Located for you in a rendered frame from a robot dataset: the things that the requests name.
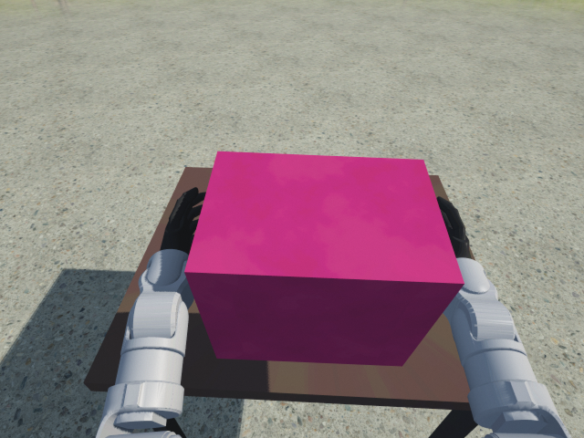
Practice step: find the robot right forearm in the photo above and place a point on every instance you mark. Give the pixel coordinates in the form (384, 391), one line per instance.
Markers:
(504, 393)

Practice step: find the left robot hand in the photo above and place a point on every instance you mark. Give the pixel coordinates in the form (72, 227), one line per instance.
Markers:
(180, 228)

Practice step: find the robot left forearm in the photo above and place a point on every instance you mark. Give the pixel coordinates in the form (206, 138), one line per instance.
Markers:
(148, 388)

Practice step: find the carton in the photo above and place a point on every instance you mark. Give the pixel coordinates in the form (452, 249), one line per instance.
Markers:
(315, 258)

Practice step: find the right robot hand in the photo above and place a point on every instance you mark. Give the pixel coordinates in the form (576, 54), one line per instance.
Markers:
(455, 228)

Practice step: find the table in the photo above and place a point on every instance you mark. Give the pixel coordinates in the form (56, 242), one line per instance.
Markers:
(431, 378)

